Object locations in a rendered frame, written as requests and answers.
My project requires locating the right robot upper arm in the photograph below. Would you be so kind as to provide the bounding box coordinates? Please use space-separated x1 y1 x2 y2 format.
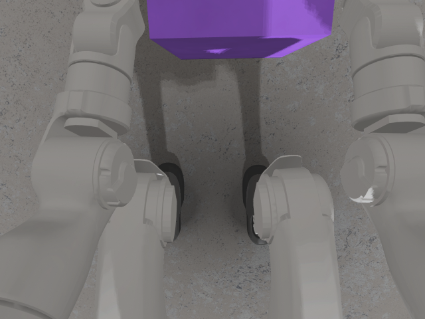
340 133 425 319

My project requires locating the carton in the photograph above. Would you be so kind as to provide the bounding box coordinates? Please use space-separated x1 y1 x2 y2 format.
147 0 335 60

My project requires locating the robot right forearm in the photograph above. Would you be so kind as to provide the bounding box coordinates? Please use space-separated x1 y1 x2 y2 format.
339 0 425 135

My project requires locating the left robot upper arm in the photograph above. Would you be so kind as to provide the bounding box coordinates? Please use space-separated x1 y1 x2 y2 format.
0 136 138 319

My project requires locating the robot right thigh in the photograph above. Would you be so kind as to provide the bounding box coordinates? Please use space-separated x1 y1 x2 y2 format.
253 167 343 319

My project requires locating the right robot shin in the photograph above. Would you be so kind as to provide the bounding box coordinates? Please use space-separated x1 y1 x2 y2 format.
253 155 334 241

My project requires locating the robot left forearm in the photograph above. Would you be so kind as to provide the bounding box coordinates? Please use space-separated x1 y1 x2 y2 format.
31 0 145 189

